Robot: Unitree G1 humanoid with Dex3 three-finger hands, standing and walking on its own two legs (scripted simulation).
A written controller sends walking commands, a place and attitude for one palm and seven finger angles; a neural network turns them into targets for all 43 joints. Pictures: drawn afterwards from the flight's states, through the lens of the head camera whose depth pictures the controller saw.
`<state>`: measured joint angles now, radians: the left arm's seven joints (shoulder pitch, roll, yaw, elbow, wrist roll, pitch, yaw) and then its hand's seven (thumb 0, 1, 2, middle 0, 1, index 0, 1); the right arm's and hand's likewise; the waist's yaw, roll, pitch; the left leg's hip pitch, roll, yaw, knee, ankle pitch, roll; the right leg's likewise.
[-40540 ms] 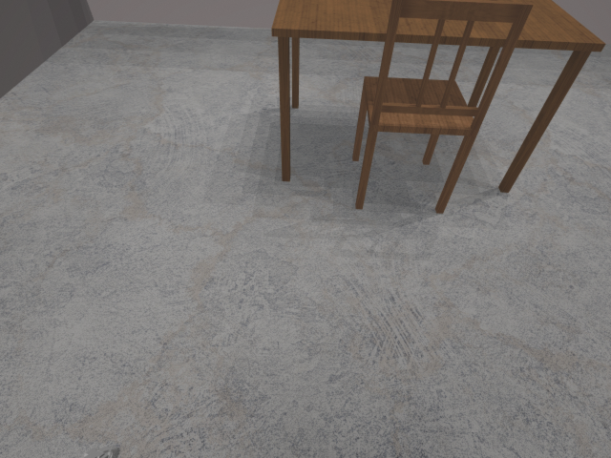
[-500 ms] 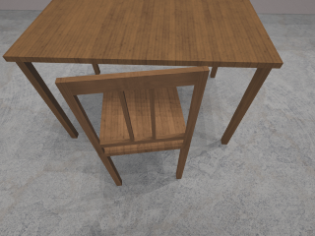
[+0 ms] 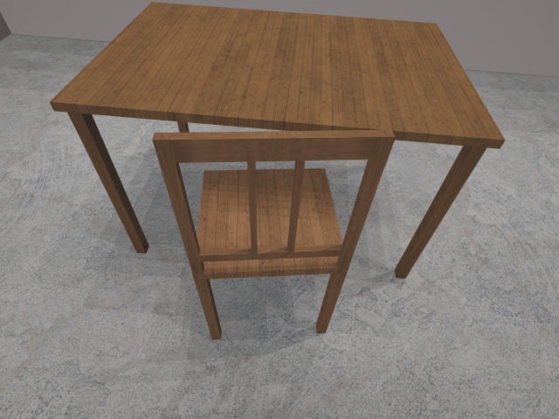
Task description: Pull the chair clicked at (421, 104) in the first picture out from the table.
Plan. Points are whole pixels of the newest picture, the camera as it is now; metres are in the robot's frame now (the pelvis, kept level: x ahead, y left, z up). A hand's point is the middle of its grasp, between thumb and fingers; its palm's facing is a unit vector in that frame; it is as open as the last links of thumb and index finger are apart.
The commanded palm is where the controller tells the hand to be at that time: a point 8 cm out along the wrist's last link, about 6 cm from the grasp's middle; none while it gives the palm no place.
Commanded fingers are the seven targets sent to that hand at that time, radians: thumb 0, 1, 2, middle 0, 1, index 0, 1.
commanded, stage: come to a stop and stand still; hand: left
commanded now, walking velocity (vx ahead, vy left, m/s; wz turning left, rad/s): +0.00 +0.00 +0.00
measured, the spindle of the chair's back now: (253, 211) +0.53 +0.09 -0.08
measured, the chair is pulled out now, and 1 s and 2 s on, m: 0.13 0.13 0.13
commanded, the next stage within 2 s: look again from close up in 0.30 s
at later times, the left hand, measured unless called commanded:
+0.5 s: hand out of the picture -0.01 +0.18 -0.18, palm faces +0.03 -0.99 -0.17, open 7.4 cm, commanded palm none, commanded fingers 0.00 0.90 0.90 -0.20 -0.30 -0.20 -0.30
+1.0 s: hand out of the picture -0.01 +0.18 -0.18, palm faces +0.03 -0.99 -0.16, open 7.4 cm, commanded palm none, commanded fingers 0.00 0.90 0.90 -0.20 -0.30 -0.20 -0.30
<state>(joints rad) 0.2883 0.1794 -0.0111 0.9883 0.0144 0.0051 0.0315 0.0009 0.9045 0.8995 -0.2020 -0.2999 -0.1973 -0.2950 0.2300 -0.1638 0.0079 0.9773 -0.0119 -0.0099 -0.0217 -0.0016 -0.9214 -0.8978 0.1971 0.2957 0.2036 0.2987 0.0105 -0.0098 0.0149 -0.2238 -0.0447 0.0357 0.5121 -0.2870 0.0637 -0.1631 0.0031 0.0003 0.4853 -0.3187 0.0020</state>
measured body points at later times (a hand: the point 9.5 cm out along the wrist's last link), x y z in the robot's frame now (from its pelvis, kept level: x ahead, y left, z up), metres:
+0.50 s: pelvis +0.01 +0.02 +0.00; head +0.02 +0.03 +0.45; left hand -0.01 +0.23 -0.16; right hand +0.01 -0.20 -0.15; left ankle -0.01 +0.08 -0.74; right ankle -0.04 -0.12 -0.74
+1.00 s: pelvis +0.01 +0.01 +0.00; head +0.02 +0.03 +0.45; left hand -0.01 +0.23 -0.16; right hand +0.01 -0.21 -0.15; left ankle -0.01 +0.08 -0.74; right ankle -0.04 -0.12 -0.74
